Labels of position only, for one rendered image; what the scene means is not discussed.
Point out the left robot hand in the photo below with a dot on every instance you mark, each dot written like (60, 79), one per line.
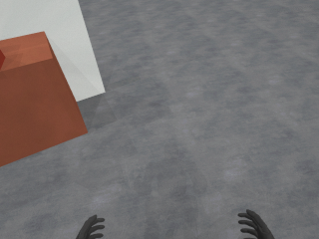
(87, 229)

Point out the right robot hand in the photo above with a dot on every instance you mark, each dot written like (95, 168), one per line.
(260, 230)

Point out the pedestal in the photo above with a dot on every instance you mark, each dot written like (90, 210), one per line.
(37, 107)

